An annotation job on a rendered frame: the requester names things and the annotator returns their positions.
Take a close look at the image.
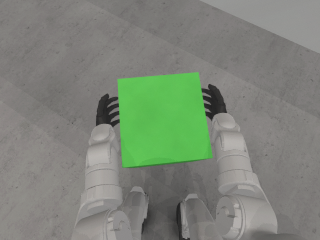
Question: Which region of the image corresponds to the robot right hand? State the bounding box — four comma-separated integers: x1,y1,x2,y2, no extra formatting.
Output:
201,84,227,121

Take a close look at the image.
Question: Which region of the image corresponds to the left robot thigh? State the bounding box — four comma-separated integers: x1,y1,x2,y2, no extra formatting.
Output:
120,191,149,240

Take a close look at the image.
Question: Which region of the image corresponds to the left robot forearm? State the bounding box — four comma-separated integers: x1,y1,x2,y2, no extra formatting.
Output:
71,123,123,239

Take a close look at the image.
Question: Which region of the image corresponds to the right robot forearm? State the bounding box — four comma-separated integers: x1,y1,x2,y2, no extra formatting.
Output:
210,113,278,230

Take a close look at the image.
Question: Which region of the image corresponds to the robot left hand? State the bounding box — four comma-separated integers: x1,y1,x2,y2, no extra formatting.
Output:
96,93,120,127

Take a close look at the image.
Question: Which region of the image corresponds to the right robot upper arm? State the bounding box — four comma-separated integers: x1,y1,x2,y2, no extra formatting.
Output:
215,193,308,240

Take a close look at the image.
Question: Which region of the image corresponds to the left robot upper arm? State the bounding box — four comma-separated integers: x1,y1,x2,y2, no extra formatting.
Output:
72,208,133,240

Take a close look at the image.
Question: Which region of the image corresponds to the robot left shin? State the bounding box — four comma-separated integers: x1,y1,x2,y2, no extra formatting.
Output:
126,186,145,223

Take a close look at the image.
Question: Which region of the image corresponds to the carton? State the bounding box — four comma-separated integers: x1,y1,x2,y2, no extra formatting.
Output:
117,72,213,168

